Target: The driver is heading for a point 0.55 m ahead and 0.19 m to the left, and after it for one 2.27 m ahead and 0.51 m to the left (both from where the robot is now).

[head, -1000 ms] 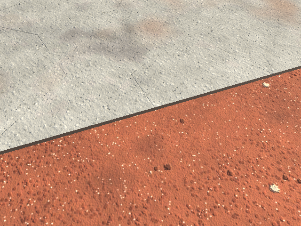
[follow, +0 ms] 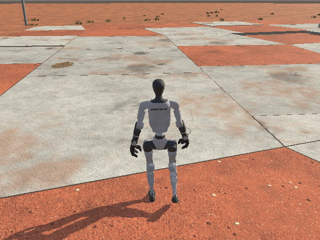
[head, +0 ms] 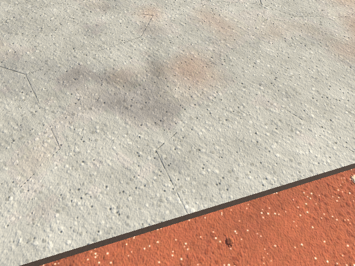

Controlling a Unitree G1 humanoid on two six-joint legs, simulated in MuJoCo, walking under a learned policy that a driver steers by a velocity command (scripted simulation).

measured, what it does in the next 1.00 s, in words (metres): walks ahead, turning left: right foot, then left foot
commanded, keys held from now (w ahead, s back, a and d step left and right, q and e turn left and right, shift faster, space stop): w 0.12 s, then w+q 0.88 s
